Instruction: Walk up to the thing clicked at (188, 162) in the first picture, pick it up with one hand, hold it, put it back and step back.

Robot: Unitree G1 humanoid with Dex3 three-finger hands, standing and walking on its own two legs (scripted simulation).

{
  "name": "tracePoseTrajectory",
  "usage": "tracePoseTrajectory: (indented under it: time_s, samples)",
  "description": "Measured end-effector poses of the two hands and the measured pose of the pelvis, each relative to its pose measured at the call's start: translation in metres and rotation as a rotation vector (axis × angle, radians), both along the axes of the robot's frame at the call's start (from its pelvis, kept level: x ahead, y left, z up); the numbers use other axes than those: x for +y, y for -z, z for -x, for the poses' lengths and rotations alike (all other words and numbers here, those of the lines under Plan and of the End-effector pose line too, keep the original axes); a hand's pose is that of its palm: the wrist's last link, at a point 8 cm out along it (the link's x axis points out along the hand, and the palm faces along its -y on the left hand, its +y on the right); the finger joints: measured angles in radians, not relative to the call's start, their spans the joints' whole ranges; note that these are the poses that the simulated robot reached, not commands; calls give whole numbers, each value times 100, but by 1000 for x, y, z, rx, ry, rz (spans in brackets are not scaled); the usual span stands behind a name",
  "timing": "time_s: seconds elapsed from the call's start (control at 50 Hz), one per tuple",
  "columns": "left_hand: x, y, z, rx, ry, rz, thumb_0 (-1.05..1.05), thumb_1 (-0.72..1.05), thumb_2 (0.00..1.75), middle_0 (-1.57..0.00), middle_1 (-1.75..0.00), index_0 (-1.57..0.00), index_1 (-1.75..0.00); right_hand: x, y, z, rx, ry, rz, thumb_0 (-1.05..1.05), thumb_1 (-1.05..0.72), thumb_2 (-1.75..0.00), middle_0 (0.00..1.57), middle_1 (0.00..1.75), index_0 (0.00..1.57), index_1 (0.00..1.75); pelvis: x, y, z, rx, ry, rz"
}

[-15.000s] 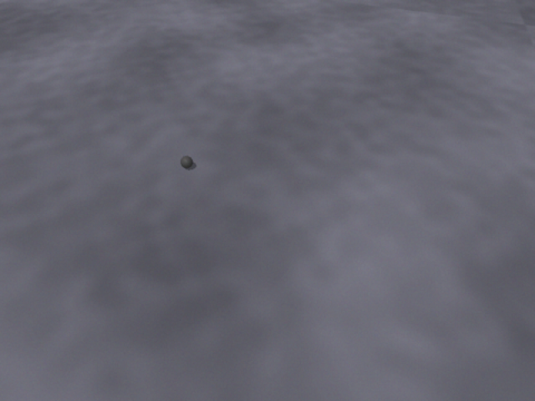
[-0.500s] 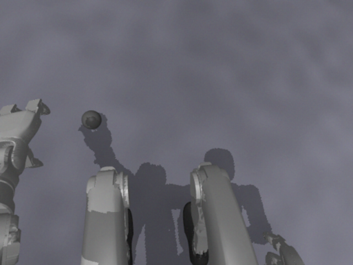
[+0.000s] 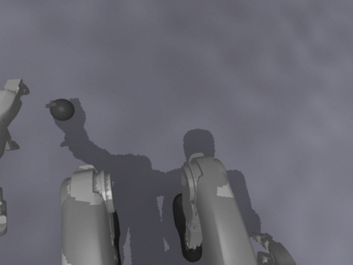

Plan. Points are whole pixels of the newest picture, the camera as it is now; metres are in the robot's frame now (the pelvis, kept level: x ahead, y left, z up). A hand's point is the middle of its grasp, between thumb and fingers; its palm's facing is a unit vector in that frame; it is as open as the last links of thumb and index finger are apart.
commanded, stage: rise first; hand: left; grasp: from above
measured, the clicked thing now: (62, 109) +0.51 +0.27 -0.32
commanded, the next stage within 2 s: approach in 0.40 s
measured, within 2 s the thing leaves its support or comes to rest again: neither
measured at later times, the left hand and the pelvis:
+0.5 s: hand (19, 117) +0.45 +0.32 -0.19, palm faces -0.46 -0.07 -0.89, open 14.2 cm; pelvis +0.01 +0.00 -0.01, yaw -1 degrees
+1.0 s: hand (72, 84) +0.55 +0.21 -0.20, palm faces -0.34 -0.02 -0.94, open 14.1 cm; pelvis +0.01 +0.00 -0.03, yaw -4 degrees
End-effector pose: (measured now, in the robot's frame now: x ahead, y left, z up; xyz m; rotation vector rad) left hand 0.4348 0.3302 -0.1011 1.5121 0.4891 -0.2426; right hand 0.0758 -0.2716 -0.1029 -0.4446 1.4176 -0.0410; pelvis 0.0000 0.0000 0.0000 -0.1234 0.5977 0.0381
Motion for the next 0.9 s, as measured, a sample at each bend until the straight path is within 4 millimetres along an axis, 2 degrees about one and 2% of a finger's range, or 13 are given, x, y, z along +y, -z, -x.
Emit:
tracePoseTrajectory:
  time_s: [0.24, 0.62, 0.72, 0.9]
  samples:
    - [-3, 15, -12, 2, -30, -6, 0, -50, 98, -13, -96, -13, -97, 4, 2, 5, 20, 7, 2, 0, -91, -91, 20, 30, 20, 30, 1, 6, -5, 7, 10, 8]
    - [-14, 32, -24, 17, -11, -8, 0, -55, 102, -8, -102, -8, -103, -2, 7, 19, 58, 3, 6, 0, -91, -90, 20, 30, 20, 30, -1, 16, -6, -3, 19, 8]
    - [-35, 41, -38, 16, 42, 1, 0, -54, 100, -8, -104, -8, -104, -2, 7, 22, 55, -8, 13, 0, -91, -90, 20, 30, 20, 30, -1, 20, -4, -5, 23, 12]
    - [-102, 50, -85, -74, 113, 30, 0, -53, 99, -8, -106, -9, -105, -2, -1, 45, 61, 28, 49, 0, -91, -90, 20, 30, 20, 30, -1, 28, -5, -1, 37, 22]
